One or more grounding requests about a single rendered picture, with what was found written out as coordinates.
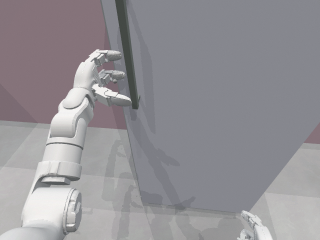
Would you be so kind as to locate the robot right hand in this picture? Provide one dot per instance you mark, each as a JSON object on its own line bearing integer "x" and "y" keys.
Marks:
{"x": 260, "y": 232}

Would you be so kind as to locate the robot left hand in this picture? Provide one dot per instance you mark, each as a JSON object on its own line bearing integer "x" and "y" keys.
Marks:
{"x": 87, "y": 77}

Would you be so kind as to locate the handle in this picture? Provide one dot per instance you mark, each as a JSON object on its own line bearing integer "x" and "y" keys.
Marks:
{"x": 123, "y": 21}

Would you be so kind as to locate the left robot upper arm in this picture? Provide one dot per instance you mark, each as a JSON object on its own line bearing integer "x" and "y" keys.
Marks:
{"x": 50, "y": 214}

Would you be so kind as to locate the robot left forearm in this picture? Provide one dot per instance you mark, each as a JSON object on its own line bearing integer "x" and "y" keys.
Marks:
{"x": 65, "y": 142}

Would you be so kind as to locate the fridge door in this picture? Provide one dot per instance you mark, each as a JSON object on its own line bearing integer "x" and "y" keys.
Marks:
{"x": 229, "y": 91}

